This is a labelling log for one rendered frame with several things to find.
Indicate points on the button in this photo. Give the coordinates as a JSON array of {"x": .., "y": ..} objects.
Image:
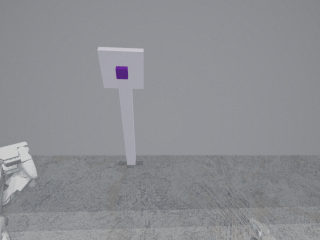
[{"x": 121, "y": 72}]

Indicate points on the panel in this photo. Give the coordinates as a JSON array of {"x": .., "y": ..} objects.
[{"x": 133, "y": 59}]

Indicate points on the robot right hand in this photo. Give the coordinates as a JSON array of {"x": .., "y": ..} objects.
[{"x": 261, "y": 230}]

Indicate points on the left robot forearm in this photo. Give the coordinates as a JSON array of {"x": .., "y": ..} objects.
[{"x": 4, "y": 221}]

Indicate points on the robot left hand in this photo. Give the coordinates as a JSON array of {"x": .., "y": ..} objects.
[{"x": 18, "y": 164}]

